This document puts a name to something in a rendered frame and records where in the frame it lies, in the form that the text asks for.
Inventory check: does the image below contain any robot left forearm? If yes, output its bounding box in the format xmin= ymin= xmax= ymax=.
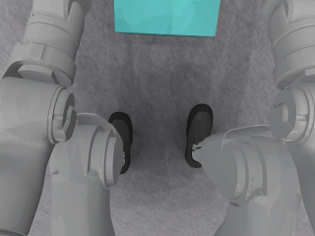
xmin=0 ymin=0 xmax=93 ymax=88

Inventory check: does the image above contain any carton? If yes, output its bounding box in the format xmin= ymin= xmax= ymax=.
xmin=113 ymin=0 xmax=221 ymax=37

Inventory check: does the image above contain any robot foot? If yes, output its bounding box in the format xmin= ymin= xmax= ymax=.
xmin=108 ymin=111 xmax=133 ymax=174
xmin=185 ymin=103 xmax=214 ymax=168

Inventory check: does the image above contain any left robot foot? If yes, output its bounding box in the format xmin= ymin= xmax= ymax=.
xmin=108 ymin=111 xmax=133 ymax=174

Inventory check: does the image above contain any robot left upper arm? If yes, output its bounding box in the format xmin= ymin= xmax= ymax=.
xmin=0 ymin=76 xmax=77 ymax=236

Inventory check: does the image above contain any robot right forearm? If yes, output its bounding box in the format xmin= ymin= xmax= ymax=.
xmin=261 ymin=0 xmax=315 ymax=90

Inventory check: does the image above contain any right robot foot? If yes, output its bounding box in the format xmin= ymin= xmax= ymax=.
xmin=185 ymin=103 xmax=214 ymax=168

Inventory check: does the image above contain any robot right upper arm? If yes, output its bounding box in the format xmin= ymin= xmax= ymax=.
xmin=268 ymin=82 xmax=315 ymax=235

